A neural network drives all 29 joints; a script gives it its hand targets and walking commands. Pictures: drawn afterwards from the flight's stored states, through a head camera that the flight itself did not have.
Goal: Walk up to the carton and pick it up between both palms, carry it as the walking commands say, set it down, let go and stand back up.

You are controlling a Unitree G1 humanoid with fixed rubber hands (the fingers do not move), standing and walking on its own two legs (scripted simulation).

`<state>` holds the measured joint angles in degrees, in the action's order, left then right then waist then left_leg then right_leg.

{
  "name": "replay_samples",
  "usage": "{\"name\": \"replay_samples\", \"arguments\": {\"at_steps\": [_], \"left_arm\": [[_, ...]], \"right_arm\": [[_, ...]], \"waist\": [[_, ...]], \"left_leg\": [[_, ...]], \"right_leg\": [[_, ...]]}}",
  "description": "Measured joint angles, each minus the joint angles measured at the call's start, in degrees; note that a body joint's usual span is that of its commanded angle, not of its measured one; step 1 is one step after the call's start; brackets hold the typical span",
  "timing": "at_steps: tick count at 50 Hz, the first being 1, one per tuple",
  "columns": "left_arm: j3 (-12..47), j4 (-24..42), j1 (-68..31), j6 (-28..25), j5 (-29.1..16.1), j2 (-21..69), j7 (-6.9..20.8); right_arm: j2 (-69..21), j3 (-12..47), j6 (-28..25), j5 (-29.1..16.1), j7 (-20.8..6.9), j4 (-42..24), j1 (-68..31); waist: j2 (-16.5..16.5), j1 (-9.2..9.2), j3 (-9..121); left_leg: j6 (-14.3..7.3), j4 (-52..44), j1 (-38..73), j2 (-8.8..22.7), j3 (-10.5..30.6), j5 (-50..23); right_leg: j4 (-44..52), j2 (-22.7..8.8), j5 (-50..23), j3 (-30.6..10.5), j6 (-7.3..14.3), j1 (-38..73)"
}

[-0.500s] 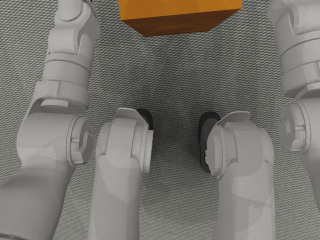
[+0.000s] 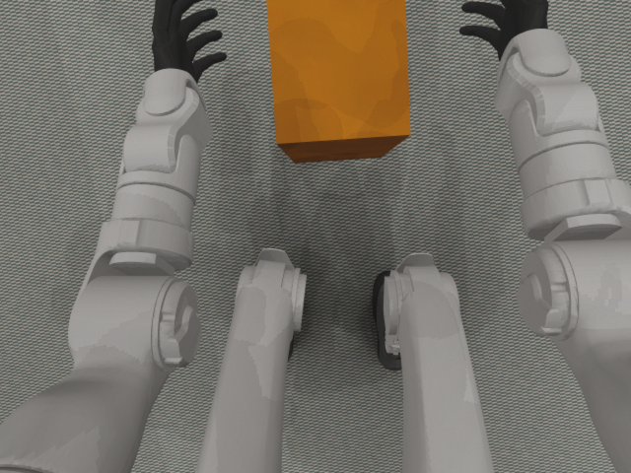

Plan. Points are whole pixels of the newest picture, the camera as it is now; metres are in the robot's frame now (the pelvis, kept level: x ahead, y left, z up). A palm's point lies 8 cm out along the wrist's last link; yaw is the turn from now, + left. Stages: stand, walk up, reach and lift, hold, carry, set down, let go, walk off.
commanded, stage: set down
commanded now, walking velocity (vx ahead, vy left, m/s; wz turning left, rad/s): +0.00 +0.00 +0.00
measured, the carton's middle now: (336, 91) +0.56 +0.01 -0.36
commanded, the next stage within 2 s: let go in 0.68 s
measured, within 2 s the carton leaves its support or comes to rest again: neither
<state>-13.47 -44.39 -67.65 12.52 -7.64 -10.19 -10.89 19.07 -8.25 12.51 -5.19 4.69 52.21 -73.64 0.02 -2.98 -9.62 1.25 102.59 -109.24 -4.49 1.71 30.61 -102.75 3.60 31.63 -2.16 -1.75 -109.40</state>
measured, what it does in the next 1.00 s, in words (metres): rises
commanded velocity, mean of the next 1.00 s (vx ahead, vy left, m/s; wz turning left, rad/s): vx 0.00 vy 0.00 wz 0.00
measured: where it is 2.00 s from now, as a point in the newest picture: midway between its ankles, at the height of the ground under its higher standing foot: (335, 335)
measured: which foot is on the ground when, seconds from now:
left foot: down 0.00-1.00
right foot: down 0.00-1.00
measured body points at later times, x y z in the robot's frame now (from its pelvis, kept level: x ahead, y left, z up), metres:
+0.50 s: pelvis +0.02 -0.01 +0.13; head +0.32 -0.01 +0.47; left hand +0.52 +0.18 +0.03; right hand +0.55 -0.17 +0.03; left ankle +0.10 +0.12 -0.46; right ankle +0.10 -0.12 -0.46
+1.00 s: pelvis +0.07 +0.00 +0.21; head +0.32 +0.00 +0.58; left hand +0.43 +0.21 +0.08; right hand +0.45 -0.19 +0.07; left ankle +0.10 +0.12 -0.46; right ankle +0.10 -0.12 -0.46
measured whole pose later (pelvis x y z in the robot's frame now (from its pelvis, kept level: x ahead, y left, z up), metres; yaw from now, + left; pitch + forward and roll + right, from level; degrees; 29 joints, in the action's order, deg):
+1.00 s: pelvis +0.07 +0.00 +0.21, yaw -1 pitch +38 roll +0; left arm -13.1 -32.8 -28.5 6.9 5.5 -6.1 0.6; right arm 6.5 -12.2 8.0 6.7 3.9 34.5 -31.8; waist 0.3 -1.8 4.2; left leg -0.1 47.2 -69.3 -2.9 3.0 16.0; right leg -47.1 2.8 15.7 -4.7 -1.0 -69.5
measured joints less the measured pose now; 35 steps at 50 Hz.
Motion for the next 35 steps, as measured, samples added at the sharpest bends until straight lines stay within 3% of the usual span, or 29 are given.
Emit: {"name": "replay_samples", "arguments": {"at_steps": [5,21,35], "left_arm": [[-2.19,-0.82,3.28,-0.91,3.54,2.99,0.70],[-5.13,0.31,8.23,-2.35,8.02,3.51,3.91],[-9.74,-0.16,12.21,-6.38,13.31,6.06,6.53]], "right_arm": [[-1.13,-2.15,-0.89,1.33,-1.37,1.95,3.40],[-4.67,-5.08,-0.89,6.05,-1.55,-0.64,9.25],[-7.31,-10.10,-5.79,11.85,-3.81,1.27,12.21]], "waist": [[0.91,-0.46,8.06],[1.38,-0.43,11.47],[1.87,0.10,13.15]], "left_leg": [[-0.52,-6.56,0.16,0.43,0.13,-0.90],[0.42,-28.91,14.83,0.99,0.86,-8.15],[-0.21,-45.43,26.01,1.40,0.78,-12.91]], "right_leg": [[6.68,0.47,-2.45,-0.41,1.32,-0.10],[28.11,0.09,-9.24,-1.35,1.42,14.10],[44.33,-0.39,-13.85,-2.41,1.30,25.15]]}}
